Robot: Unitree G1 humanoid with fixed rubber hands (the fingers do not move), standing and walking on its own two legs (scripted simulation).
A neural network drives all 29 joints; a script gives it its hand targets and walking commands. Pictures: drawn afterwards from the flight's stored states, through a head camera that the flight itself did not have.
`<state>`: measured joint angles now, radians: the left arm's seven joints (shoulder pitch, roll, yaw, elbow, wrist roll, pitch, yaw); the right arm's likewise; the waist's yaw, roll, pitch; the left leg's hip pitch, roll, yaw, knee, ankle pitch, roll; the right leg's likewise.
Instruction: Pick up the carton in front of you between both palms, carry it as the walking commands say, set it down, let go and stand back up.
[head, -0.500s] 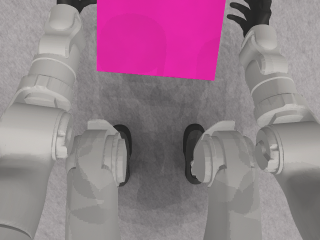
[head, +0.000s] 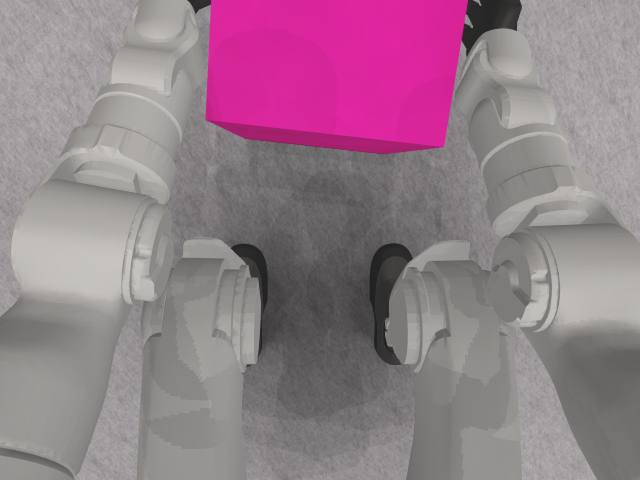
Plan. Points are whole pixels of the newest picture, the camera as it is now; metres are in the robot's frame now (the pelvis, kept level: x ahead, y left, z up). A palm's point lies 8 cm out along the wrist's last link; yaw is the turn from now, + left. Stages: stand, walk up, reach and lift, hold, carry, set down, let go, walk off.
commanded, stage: reach and lift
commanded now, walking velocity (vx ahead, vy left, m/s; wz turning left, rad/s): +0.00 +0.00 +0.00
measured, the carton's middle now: (329, 52) +0.52 +0.01 -0.24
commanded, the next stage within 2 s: none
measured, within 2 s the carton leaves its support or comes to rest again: leaves its support in 0.04 s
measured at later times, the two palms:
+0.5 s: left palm out of the picture +0.50 +0.16 +0.01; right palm (628, 3) +0.49 -0.14 +0.01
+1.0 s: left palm out of the picture +0.46 +0.16 +0.15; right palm out of the picture +0.47 -0.14 +0.16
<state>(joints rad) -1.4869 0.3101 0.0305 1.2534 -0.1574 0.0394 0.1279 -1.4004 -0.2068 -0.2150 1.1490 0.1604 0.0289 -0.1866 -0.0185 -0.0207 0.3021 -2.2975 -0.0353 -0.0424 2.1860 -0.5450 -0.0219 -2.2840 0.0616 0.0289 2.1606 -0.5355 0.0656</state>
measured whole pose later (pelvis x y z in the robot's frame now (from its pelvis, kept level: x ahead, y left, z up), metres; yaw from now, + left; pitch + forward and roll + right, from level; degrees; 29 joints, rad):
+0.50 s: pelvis +0.00 +0.00 +0.07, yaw +2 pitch +41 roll -1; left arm -1.11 0.08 0.38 0.86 0.16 0.30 0.07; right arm -1.04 0.00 -0.51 0.76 -0.15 0.29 -0.10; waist -0.02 -0.01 -0.13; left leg -2.14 -0.11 -0.08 1.93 -0.51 -0.05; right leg -2.12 0.11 0.07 1.92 -0.53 0.08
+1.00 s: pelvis +0.04 -0.01 +0.20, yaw +2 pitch +37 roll +0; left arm -0.78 -0.03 0.37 0.66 0.17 0.33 0.05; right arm -0.75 0.08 -0.43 0.61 -0.15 0.32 -0.08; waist -0.01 -0.01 -0.24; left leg -1.68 -0.11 -0.10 1.53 -0.50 -0.05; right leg -1.67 0.11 0.10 1.53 -0.51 0.05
